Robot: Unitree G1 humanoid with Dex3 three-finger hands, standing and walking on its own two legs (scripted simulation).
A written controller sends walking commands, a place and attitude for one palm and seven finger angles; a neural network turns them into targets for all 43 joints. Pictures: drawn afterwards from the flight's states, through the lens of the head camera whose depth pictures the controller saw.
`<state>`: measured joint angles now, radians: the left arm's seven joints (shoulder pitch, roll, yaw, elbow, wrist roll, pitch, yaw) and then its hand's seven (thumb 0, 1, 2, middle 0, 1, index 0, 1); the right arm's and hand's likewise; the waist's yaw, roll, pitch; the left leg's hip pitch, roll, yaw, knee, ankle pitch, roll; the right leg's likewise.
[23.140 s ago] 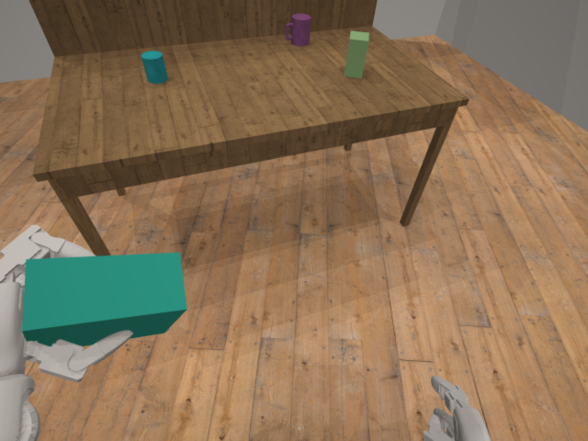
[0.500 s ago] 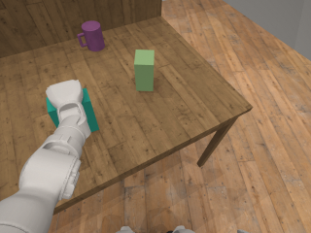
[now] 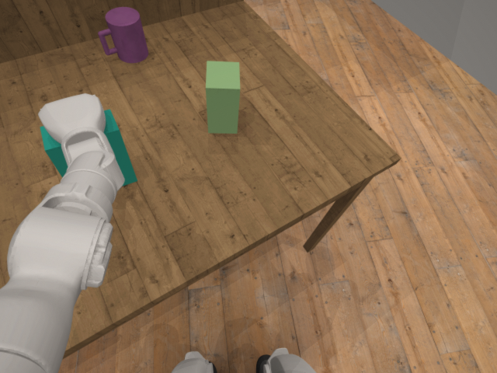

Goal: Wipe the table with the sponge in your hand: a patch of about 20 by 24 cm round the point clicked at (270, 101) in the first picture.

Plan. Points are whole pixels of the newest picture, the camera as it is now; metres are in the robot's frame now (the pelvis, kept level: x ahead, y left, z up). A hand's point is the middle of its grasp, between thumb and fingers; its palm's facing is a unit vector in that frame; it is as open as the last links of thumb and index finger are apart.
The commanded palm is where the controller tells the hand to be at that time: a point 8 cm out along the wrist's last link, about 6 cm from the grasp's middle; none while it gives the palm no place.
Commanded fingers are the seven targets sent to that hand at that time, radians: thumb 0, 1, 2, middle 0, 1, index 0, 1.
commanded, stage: wipe back along the third lane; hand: left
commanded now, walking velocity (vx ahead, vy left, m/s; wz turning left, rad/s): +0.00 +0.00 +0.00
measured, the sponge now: (97, 165) +0.49 +0.24 -0.03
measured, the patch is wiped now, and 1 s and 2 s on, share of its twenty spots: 1.00 1.00 1.00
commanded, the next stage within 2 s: none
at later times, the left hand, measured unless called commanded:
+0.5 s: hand (87, 153) +0.48 +0.24 +0.03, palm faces -0.06 -0.01 -1.00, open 10.3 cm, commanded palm +0.43 +0.21 +0.05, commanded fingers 0.00 0.10 1.30 -1.20 -1.60 -1.20 -1.60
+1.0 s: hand (102, 181) +0.42 +0.21 +0.03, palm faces -0.06 -0.01 -1.00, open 10.3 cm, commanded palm +0.38 +0.18 +0.05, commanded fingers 0.00 0.10 1.30 -1.20 -1.60 -1.20 -1.60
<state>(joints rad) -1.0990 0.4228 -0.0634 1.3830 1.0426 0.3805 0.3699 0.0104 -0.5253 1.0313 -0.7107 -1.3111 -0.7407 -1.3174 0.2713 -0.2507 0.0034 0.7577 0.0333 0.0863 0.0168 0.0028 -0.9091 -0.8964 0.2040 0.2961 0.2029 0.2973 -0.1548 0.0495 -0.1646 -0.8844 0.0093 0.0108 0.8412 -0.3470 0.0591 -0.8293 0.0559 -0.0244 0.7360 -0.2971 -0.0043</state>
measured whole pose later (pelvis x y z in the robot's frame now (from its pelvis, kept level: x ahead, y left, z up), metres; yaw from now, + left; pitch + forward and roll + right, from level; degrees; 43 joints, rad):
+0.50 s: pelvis +0.03 +0.01 +0.02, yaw +0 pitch +19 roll -3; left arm -0.86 0.29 -0.17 1.17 0.98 0.41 0.43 0.01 -0.50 1.03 -0.69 -1.32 -0.71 -1.34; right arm 0.24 -0.23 -0.02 0.76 0.05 0.14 0.04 0.00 -0.91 -0.90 0.20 0.30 0.20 0.30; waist -0.06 0.04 -0.18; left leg -0.71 0.00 0.02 0.74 -0.36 0.06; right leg -0.66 0.05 -0.01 0.64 -0.30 0.00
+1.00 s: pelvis +0.04 -0.01 +0.03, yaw +3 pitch +13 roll -2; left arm -0.65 0.15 -0.28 0.96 0.98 0.50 0.43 0.00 -0.50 1.02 -0.68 -1.33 -0.70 -1.35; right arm 0.10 -0.22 -0.02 0.73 0.05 0.23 0.02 0.00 -0.91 -0.90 0.20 0.30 0.20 0.30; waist 0.01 0.04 -0.17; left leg -0.55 -0.02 0.00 0.66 -0.33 0.05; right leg -0.50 0.03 -0.03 0.58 -0.31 -0.01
